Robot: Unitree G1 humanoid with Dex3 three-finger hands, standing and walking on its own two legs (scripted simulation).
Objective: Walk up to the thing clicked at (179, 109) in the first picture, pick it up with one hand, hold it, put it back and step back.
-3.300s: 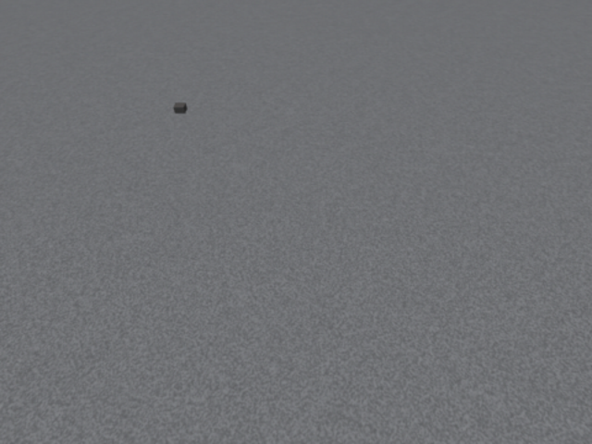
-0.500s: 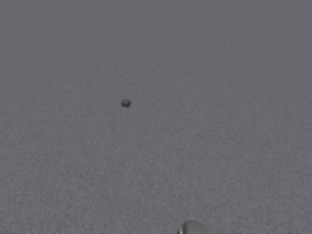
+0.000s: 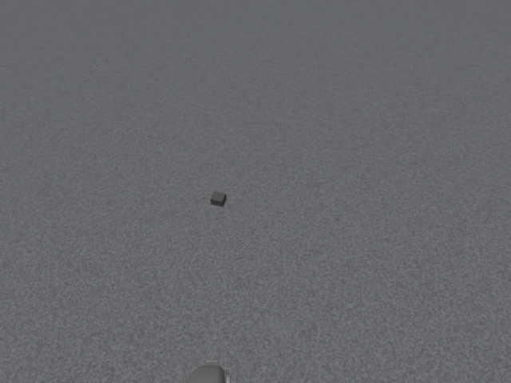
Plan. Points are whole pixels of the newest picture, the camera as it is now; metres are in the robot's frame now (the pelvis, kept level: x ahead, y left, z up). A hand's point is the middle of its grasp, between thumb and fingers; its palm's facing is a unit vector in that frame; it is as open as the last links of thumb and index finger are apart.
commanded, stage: walk up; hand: left
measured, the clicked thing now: (218, 198) +1.09 +0.24 -0.75
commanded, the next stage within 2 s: none
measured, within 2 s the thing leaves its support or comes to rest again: neither
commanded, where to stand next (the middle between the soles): +0.72 +0.01 m, yaw +0 degrees
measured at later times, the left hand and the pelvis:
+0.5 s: hand (121, 314) +0.28 +0.29 -0.14, palm faces -0.07 -0.94 -0.34, open 7.4 cm; pelvis +0.21 +0.02 +0.00, yaw -1 degrees
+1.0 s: hand (151, 256) +0.40 +0.26 -0.13, palm faces +0.00 -0.92 -0.38, open 7.4 cm; pelvis +0.38 -0.02 +0.00, yaw +1 degrees
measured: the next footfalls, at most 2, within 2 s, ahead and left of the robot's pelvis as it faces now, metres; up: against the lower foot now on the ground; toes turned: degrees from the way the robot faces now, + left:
left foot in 0.12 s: +0.22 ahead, +0.15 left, +0.00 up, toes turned +6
right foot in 0.60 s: +0.40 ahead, -0.14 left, +0.00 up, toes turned -5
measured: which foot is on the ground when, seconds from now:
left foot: up 0.00-0.10, down 0.12-0.64, up 0.66-1.00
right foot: down 0.00-0.16, up 0.18-0.58, down 0.60-1.00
